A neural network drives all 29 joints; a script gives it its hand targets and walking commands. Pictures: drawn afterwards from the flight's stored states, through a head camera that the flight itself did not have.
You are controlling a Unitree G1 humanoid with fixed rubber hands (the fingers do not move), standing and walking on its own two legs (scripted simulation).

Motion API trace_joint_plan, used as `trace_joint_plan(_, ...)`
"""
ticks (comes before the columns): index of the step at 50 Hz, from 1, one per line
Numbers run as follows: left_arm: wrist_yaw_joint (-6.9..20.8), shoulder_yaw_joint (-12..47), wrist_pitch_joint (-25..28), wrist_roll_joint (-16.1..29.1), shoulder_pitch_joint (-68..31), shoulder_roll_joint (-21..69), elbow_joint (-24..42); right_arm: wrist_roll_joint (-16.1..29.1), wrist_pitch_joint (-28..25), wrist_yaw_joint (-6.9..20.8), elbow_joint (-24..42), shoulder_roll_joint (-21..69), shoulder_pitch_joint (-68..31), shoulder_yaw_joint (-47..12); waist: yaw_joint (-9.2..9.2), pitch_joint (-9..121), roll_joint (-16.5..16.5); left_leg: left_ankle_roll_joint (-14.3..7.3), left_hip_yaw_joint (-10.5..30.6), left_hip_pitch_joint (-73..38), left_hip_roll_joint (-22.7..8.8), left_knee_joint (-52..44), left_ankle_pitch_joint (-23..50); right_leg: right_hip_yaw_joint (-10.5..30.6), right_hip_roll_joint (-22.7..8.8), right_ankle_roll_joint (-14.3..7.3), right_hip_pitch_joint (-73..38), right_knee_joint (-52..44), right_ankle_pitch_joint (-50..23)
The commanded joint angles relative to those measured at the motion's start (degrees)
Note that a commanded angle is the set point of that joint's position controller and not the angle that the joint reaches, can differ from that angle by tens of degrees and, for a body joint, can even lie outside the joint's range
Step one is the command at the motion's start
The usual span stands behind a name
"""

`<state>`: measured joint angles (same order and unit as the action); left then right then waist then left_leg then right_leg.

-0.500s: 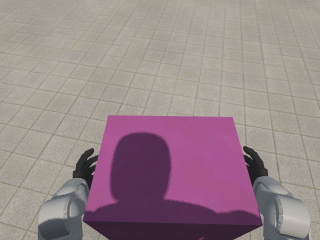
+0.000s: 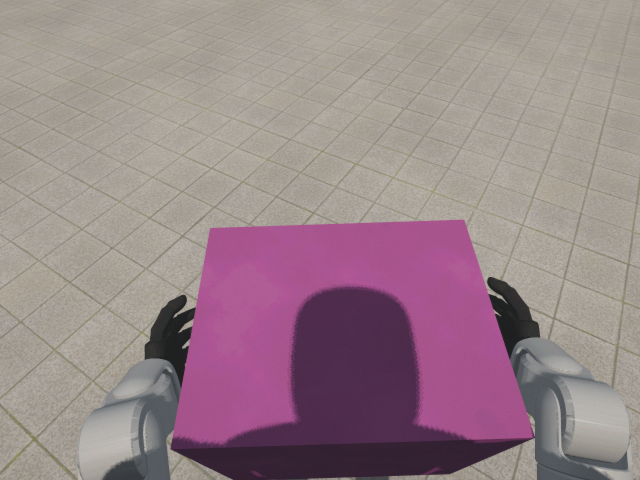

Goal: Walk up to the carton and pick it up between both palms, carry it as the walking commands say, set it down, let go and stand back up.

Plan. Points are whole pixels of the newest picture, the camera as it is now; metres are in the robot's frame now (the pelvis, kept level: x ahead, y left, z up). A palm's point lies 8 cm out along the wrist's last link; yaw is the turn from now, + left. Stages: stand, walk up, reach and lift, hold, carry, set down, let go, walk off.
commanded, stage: carry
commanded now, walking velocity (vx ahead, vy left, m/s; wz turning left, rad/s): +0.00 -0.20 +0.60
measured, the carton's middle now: (339, 361) +0.27 -0.01 +0.01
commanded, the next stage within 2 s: none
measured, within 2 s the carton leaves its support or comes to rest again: neither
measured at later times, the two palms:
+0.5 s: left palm out of the picture +0.13 +0.10 +0.08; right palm (588, 364) +0.24 -0.26 +0.08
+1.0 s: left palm out of the picture +0.05 +0.02 +0.08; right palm (630, 367) +0.24 -0.32 +0.07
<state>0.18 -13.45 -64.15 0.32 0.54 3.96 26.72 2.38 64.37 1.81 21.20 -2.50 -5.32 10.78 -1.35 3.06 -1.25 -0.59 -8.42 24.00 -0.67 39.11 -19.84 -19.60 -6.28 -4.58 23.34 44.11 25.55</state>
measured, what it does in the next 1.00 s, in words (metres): steps to the right, turning left: right foot, then left foot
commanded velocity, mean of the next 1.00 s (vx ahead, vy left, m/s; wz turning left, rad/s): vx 0.00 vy -0.20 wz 0.60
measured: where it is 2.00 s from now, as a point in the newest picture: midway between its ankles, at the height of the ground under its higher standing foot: outside the picture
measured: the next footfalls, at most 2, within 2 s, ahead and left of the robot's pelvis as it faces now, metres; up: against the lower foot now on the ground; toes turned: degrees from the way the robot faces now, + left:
right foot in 0.30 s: +0.06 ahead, -0.23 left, +0.00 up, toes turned +4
left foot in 0.56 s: -0.04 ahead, -0.05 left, +0.00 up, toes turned +27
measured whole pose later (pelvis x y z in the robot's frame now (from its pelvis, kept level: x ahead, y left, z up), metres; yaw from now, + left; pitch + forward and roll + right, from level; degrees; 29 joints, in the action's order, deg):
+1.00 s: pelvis -0.08 -0.26 +0.01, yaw +31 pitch +4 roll -2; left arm 0.5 -12.1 -62.8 2.0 -2.1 4.1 20.7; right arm 0.2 65.1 1.8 24.7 -1.8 -1.2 13.0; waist -0.3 2.9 6.3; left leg 2.0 5.0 33.1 -3.1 41.0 -15.4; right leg -5.0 -1.0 0.7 21.8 35.3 17.7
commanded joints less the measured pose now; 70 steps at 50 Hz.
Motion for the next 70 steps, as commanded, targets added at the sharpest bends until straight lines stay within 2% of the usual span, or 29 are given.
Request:
trace_joint_plan(1,11.62,47.44,-0.24,16.28,-29.38,36.62,8.35,14.93,-1.26,9.55,9.21,46.67,-20.97,-43.96,-0.22,18.17,19.57,-13.42,38.63,-32.03,-29.05,-10.66,69.85,19.60,0.41,7.88,19.27,18.42,12.10)
trace_joint_plan(3,13.06,49.42,0.34,19.38,-33.94,39.86,10.26,12.89,-1.93,9.34,11.28,46.84,-20.57,-42.20,-0.86,20.19,8.81,-12.60,30.53,-28.92,-23.62,-10.67,51.65,20.21,-0.58,7.68,19.08,22.96,7.96)
trace_joint_plan(5,13.43,51.15,1.47,21.63,-38.34,41.85,12.18,13.73,-2.67,8.76,13.61,49.05,-26.74,-42.79,-0.37,17.83,8.38,-8.73,24.26,-17.78,-18.81,-15.29,27.71,20.07,-0.65,8.19,13.67,19.58,2.61)
trace_joint_plan(12,12.22,48.19,1.53,19.31,-25.34,39.00,10.59,12.67,-1.78,7.46,16.99,43.71,-17.32,-45.49,0.84,20.93,12.08,-4.54,18.77,-13.03,-13.14,-8.66,28.21,13.03,5.88,7.84,-1.83,-9.67,-4.15)
trace_joint_plan(14,12.59,46.54,1.30,17.80,-22.09,38.46,7.68,12.42,-1.41,7.60,18.01,42.53,-19.31,-45.63,2.88,21.88,4.22,-0.43,10.83,-0.29,-5.41,3.84,18.69,20.57,-2.77,4.35,-17.57,-25.69,-14.93)
trace_joint_plan(15,12.82,45.61,1.61,16.86,-18.20,35.98,7.02,12.33,-1.38,7.55,20.07,41.71,-18.42,-46.52,2.62,20.06,-18.22,1.63,4.59,15.40,4.01,16.53,-10.69,33.79,-14.99,-0.62,-24.78,-25.59,-36.47)
trace_joint_plan(16,12.64,46.08,1.77,17.60,-22.57,37.91,7.62,13.27,-0.93,7.90,17.35,43.15,-20.85,-46.74,1.98,19.62,-19.92,1.82,4.94,16.23,0.47,28.21,-17.85,30.27,-17.67,-5.16,-21.49,-21.62,-42.28)
trace_joint_plan(19,11.17,44.18,1.30,13.69,-24.31,35.76,8.41,15.66,-0.53,9.92,14.24,44.67,-25.23,-46.97,2.08,16.48,-11.78,1.99,3.98,12.33,-1.61,26.00,-14.45,23.43,-14.10,-4.37,-12.46,-19.81,-32.53)
trace_joint_plan(26,9.72,45.98,-0.03,14.43,-26.33,35.96,8.70,17.89,0.20,11.05,10.72,43.40,-23.52,-44.32,0.58,16.26,-6.64,0.45,-1.06,-4.79,0.67,-3.03,-0.15,13.20,-9.76,-0.37,-7.15,-12.26,-18.18)
trace_joint_plan(27,9.74,45.86,-0.23,14.33,-26.26,35.67,7.89,17.41,0.19,10.64,9.98,43.30,-22.65,-44.16,-0.47,15.37,-3.62,-0.35,5.03,-10.87,-3.44,-14.18,3.73,10.84,-8.52,2.01,-2.18,-6.76,-13.95)
trace_joint_plan(28,9.80,46.12,-0.76,13.12,-23.93,34.90,4.38,17.52,0.37,10.91,10.29,41.17,-22.82,-42.97,-1.16,14.04,14.96,-4.47,27.46,-19.87,-18.38,-19.64,6.70,8.24,-3.94,7.38,14.67,4.36,-1.77)
trace_joint_plan(29,9.89,46.61,-0.85,13.28,-23.79,34.81,4.25,16.56,0.44,10.97,7.30,41.46,-20.92,-42.23,0.87,11.60,23.90,-9.87,47.09,-19.32,-30.39,-20.23,24.64,16.05,1.20,9.22,23.11,14.56,8.86)
trace_joint_plan(30,10.64,47.08,-0.91,14.11,-25.94,37.69,3.21,16.06,0.62,10.82,6.36,43.64,-19.96,-42.76,1.10,11.66,13.87,-9.84,38.61,-18.20,-27.73,-19.28,24.98,20.89,-1.51,8.21,19.56,20.07,4.17)
trace_joint_plan(32,12.17,48.59,-0.85,17.76,-32.75,39.84,5.08,14.51,0.08,10.64,6.44,44.50,-21.15,-41.03,-0.24,14.17,8.18,-9.54,34.07,-18.03,-22.45,-16.33,30.39,21.18,-0.97,7.84,21.03,24.80,0.93)
trace_joint_plan(34,13.19,51.31,0.17,20.78,-38.51,41.70,9.62,14.71,-1.03,9.68,12.99,46.58,-27.19,-42.63,-0.23,14.68,3.63,-8.37,29.12,-13.60,-19.85,-18.89,15.19,20.38,-0.77,9.08,17.29,24.73,-2.53)
trace_joint_plan(37,12.42,50.62,0.41,21.11,-36.95,42.08,9.34,15.44,-0.96,9.62,14.31,46.46,-26.56,-42.57,0.27,16.12,8.91,-4.79,21.82,-14.19,-14.18,-19.48,4.02,18.66,-0.02,9.83,14.57,17.62,-5.74)
trace_joint_plan(42,11.32,49.02,-0.02,18.88,-30.35,39.63,8.03,13.83,-0.24,9.09,13.52,43.45,-18.74,-42.76,-0.39,20.73,13.27,-7.17,26.43,-18.93,-14.99,-15.88,18.85,16.80,4.47,9.22,10.29,4.70,0.29)
trace_joint_plan(46,11.65,48.12,0.11,17.85,-25.98,39.26,6.61,13.16,-0.13,9.20,13.91,42.61,-19.32,-43.05,1.30,20.20,14.61,-3.91,21.28,-11.22,-11.80,-10.89,20.51,13.50,6.26,7.67,-5.03,-17.37,-5.21)
trace_joint_plan(47,11.70,46.71,-0.20,17.09,-23.91,38.82,5.08,13.21,-0.01,9.21,14.35,41.97,-18.56,-43.34,2.03,20.21,10.66,-2.26,19.24,-2.39,-9.35,-5.82,19.66,17.27,2.47,5.57,-13.60,-24.32,-7.56)
trace_joint_plan(49,12.09,45.35,0.44,15.08,-21.19,38.54,1.98,13.91,0.31,9.72,14.98,42.97,-23.35,-45.06,2.38,16.11,-19.53,2.07,4.80,19.05,5.19,21.78,-14.33,35.66,-19.46,-3.14,-18.42,-27.04,-25.76)
trace_joint_plan(50,12.09,43.97,0.83,15.71,-25.43,39.22,3.13,14.73,0.18,9.88,15.22,45.38,-27.75,-46.11,2.15,18.30,-20.21,2.51,6.06,18.17,-1.52,29.55,-15.12,28.38,-18.13,-7.60,-16.40,-23.22,-25.75)
trace_joint_plan(53,10.33,44.07,1.22,13.83,-28.41,37.58,8.71,18.70,0.18,10.88,14.01,45.81,-30.87,-46.76,1.72,10.13,-7.94,2.32,5.26,14.64,-2.30,31.81,-11.44,19.76,-12.18,-3.85,-10.00,-20.99,-32.53)
trace_joint_plan(59,9.74,43.11,0.34,14.90,-26.02,35.35,10.02,20.45,0.38,9.64,14.48,44.66,-29.27,-46.18,2.10,15.43,-13.90,2.99,0.30,11.59,-0.55,19.07,-8.60,16.96,-12.09,-4.13,-18.40,-17.99,-27.03)
trace_joint_plan(63,10.25,44.12,-0.87,14.27,-22.32,35.15,6.11,17.54,1.28,9.57,10.02,41.62,-20.44,-43.59,1.45,18.62,-9.21,0.39,-0.98,0.64,1.00,3.97,-9.52,14.84,-13.27,-3.86,-17.33,-13.42,-35.54)
trace_joint_plan(65,9.97,46.68,-1.06,15.46,-27.58,37.61,7.90,17.64,1.42,10.08,8.44,44.16,-22.15,-41.93,-0.13,19.71,-1.62,-0.02,2.50,-10.02,-2.69,-16.55,6.44,9.86,-10.99,1.31,-12.51,-4.87,-42.58)
trace_joint_plan(66,9.66,47.42,-0.71,15.04,-29.86,36.45,9.43,16.48,1.84,10.55,3.99,45.20,-18.37,-40.35,-1.14,21.54,7.22,-1.13,13.36,-25.49,-11.42,-16.62,20.13,9.55,-8.43,5.38,2.19,2.44,-31.50)
trace_joint_plan(67,10.30,47.53,-0.53,15.74,-28.63,36.18,9.13,16.10,0.64,10.08,6.35,43.87,-19.00,-40.45,0.44,21.54,24.51,-7.49,37.84,-36.25,-31.06,-11.56,64.57,7.73,0.32,10.26,18.79,12.10,3.61)
trace_joint_plan(69,11.85,50.59,0.43,20.33,-37.15,39.72,14.97,16.24,-1.69,9.87,12.64,47.46,-22.02,-40.53,-1.12,19.83,16.28,-13.28,30.90,-32.87,-24.06,-6.49,71.65,20.28,-1.22,8.41,19.71,18.56,8.33)
trace_joint_plan(70,12.29,50.17,0.55,20.85,-39.99,41.76,12.14,15.78,-1.31,9.67,12.62,49.05,-26.10,-40.31,-0.63,18.62,11.31,-10.21,26.45,-29.42,-20.71,-8.34,58.18,18.20,-0.85,8.53,20.43,21.68,3.21)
